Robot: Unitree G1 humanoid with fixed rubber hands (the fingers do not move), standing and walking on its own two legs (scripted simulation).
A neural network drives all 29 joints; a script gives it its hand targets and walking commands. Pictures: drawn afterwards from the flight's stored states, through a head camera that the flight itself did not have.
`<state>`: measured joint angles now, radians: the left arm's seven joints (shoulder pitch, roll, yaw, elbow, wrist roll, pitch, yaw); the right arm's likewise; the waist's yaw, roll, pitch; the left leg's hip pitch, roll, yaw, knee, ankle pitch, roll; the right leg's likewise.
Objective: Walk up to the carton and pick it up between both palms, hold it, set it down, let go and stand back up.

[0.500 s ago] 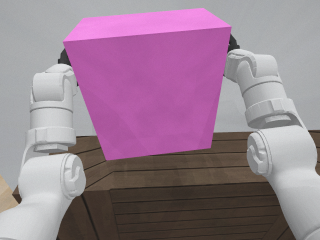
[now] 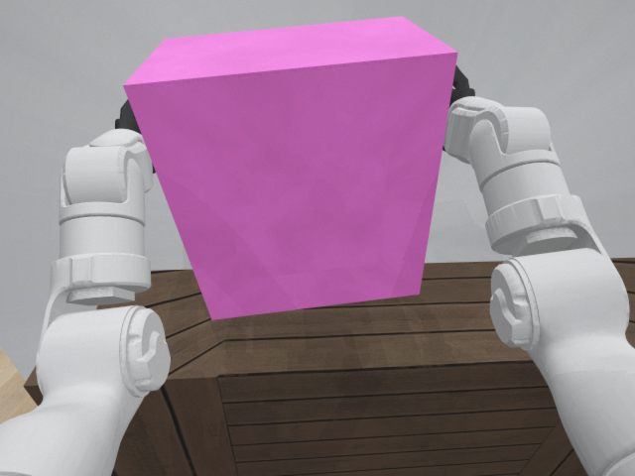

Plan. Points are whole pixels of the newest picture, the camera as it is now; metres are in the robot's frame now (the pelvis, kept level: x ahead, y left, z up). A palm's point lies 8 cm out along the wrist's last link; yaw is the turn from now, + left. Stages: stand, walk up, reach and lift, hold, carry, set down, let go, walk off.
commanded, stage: hold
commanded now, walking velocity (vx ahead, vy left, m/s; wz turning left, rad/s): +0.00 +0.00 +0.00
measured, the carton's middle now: (301, 176) +0.38 +0.01 +0.26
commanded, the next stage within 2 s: set down in 0.60 s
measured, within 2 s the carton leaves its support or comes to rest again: neither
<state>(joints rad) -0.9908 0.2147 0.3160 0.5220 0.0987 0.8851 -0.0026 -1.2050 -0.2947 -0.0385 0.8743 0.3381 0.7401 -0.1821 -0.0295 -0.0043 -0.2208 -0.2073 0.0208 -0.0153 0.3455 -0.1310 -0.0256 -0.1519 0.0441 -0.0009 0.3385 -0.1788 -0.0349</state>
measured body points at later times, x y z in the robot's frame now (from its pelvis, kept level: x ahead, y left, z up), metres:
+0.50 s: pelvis +0.00 +0.00 +0.00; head -0.09 +0.01 +0.44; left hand +0.38 +0.20 +0.31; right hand +0.39 -0.17 +0.34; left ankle +0.03 +0.13 -0.75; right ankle +0.00 -0.10 -0.75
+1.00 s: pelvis +0.00 +0.00 +0.00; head -0.09 +0.00 +0.44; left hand +0.39 +0.20 +0.34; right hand +0.40 -0.17 +0.35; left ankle +0.03 +0.13 -0.75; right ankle +0.00 -0.10 -0.75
